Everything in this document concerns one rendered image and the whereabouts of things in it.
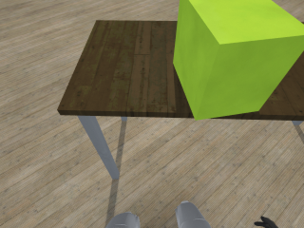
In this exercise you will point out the right robot hand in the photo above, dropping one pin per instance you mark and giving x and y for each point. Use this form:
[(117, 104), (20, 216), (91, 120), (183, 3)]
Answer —
[(267, 223)]

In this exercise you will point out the carton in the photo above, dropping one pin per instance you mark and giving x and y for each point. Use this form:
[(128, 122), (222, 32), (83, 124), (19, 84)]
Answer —
[(230, 55)]

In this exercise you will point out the right robot thigh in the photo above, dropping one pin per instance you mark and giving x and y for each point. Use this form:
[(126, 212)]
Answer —
[(189, 216)]

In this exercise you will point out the robot thigh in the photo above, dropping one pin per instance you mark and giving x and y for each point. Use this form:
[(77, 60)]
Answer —
[(124, 220), (189, 216)]

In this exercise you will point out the table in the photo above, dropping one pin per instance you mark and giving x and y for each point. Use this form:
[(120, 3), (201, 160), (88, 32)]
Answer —
[(126, 70)]

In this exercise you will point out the left robot thigh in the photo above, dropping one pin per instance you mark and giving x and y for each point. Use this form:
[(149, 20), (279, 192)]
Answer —
[(124, 220)]

